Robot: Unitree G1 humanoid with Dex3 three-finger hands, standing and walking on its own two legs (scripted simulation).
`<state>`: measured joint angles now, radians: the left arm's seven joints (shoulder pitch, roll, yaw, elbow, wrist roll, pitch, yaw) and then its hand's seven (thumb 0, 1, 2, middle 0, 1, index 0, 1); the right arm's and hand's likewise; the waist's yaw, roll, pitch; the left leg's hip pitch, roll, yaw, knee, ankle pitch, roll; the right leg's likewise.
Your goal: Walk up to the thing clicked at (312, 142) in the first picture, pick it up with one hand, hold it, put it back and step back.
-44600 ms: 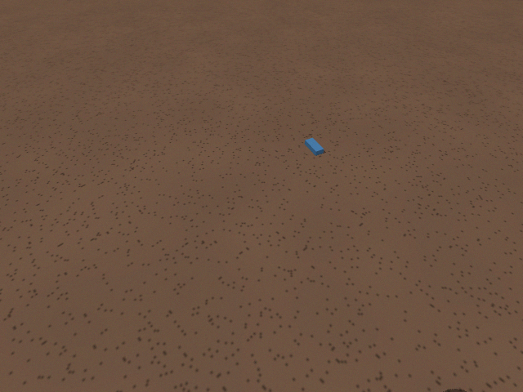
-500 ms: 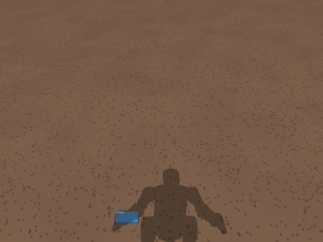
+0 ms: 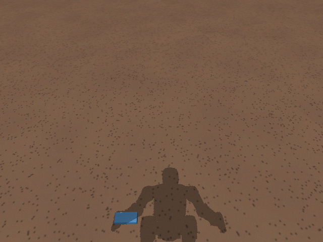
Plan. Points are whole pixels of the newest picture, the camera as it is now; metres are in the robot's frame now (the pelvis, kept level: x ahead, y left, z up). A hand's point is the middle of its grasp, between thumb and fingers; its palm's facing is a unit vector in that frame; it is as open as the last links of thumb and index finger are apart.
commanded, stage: stand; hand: left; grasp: from above
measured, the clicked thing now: (126, 218) +0.43 +0.24 -0.77
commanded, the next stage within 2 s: step back in 0.06 s
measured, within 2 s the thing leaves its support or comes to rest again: neither
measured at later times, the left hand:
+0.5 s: hand out of the picture +0.08 +0.31 -0.18, palm faces -0.08 -0.93 -0.36, open 7.4 cm
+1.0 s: hand out of the picture -0.05 +0.28 -0.15, palm faces -0.10 -0.91 -0.41, open 7.4 cm
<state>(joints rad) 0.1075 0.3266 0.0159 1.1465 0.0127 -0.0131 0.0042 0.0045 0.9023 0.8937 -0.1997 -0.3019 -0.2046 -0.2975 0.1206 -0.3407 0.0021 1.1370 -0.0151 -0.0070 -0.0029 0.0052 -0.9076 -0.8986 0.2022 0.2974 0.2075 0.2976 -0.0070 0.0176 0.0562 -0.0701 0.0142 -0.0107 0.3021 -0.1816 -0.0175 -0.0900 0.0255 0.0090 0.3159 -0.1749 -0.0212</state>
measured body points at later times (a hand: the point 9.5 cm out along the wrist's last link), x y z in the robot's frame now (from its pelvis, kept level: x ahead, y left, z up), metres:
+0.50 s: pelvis -0.07 +0.05 -0.01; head +0.01 +0.08 +0.43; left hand +0.09 +0.36 -0.15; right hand -0.01 -0.27 -0.12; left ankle -0.06 +0.15 -0.75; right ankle -0.06 -0.09 -0.68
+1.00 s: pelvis -0.17 +0.03 -0.02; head -0.12 +0.01 +0.43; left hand -0.04 +0.33 -0.12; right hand -0.10 -0.30 -0.14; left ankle -0.18 +0.16 -0.67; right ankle -0.16 -0.08 -0.75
